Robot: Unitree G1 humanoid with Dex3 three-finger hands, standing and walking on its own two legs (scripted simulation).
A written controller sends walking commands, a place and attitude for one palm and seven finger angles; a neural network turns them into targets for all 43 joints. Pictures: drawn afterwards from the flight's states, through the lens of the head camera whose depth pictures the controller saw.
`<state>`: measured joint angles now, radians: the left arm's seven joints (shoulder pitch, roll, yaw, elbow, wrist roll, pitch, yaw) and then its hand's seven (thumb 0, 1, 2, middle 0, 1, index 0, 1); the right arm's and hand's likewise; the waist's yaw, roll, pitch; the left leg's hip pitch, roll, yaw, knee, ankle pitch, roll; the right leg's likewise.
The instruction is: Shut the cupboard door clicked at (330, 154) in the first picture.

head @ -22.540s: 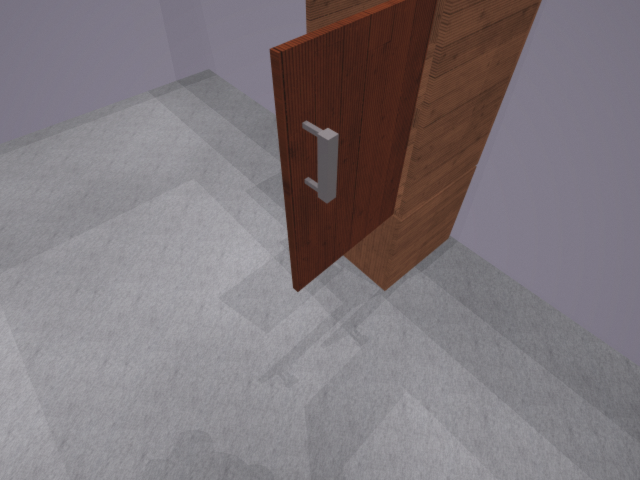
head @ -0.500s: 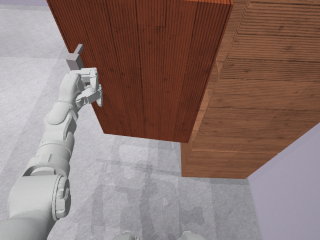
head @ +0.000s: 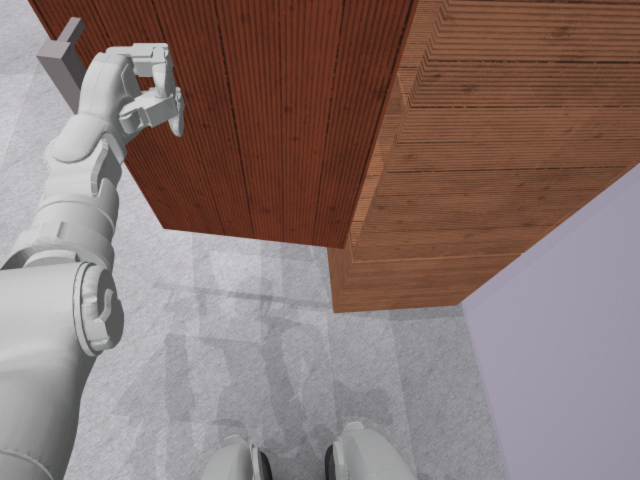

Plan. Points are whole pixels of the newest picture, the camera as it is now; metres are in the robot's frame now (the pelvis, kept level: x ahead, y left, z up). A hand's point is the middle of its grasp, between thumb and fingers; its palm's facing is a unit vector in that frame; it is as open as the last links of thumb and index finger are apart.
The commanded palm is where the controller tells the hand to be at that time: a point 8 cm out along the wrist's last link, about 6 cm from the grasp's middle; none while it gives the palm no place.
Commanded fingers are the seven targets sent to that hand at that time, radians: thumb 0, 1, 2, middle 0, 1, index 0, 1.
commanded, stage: push the door shut along its arc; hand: left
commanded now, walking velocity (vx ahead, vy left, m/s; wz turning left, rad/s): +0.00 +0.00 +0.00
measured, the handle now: (93, 89) +0.57 +0.19 +0.11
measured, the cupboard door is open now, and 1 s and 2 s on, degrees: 80 60 60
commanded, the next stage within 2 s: pull the fist back off the door in 0.70 s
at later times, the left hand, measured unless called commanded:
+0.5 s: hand (187, 78) +0.57 +0.08 +0.12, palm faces -0.38 -0.93 +0.00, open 3.2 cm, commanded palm +0.59 +0.11 +0.11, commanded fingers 0.00 0.90 0.90 -1.30 -1.50 -1.30 -1.50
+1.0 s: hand (213, 54) +0.62 +0.05 +0.11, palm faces +0.05 -1.00 +0.06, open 3.0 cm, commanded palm +0.59 +0.08 +0.11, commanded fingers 0.00 0.90 0.90 -1.30 -1.50 -1.30 -1.50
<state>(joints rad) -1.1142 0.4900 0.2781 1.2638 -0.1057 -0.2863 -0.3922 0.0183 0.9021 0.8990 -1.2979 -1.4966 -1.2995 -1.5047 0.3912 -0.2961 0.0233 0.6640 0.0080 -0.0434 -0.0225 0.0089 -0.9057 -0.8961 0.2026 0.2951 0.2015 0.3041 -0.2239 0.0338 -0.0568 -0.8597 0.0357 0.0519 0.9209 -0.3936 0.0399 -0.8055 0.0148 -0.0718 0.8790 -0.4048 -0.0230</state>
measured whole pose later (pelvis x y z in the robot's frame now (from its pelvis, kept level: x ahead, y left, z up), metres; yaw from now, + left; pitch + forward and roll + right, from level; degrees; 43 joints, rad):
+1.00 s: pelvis +0.01 +0.00 -0.03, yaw -1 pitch +29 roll -4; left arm -1.40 0.40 0.35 1.31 0.03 -0.21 0.14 -0.01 0.90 0.93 -1.30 -1.50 -1.30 -1.50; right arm 0.50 -0.25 0.02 0.66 -0.11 -0.06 0.09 0.01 -0.91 -0.90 0.20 0.29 0.20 0.30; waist -0.27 0.08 -0.12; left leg -1.13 0.05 0.02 1.08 -0.46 0.04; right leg -1.05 0.02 -0.09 1.01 -0.46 -0.02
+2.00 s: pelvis +0.02 -0.02 +0.02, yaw -1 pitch +15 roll +0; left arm -0.76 0.22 0.26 0.98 -0.05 -0.43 0.03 0.02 0.90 0.90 -1.30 -1.50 -1.30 -1.50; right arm 0.43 -0.25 -0.01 0.64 -0.01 0.02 0.05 0.01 -0.91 -0.90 0.20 0.29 0.20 0.30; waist -0.12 0.05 -0.12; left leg -0.68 0.04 0.08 0.81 -0.38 0.01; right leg -0.66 0.03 -0.03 0.81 -0.40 -0.04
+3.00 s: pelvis +0.03 +0.01 +0.06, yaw +1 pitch -4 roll -1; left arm 0.46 0.36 0.33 -0.35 -0.09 -0.04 0.09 0.02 0.89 0.90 -0.44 -0.55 -0.44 -0.56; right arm 0.22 -0.23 0.02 0.62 0.02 0.00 -0.06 0.02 -0.90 -0.90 0.20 0.30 0.20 0.30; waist 0.06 0.08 -0.01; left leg -0.11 -0.02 0.06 0.41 -0.25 0.05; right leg -0.05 -0.01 -0.05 0.37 -0.25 0.00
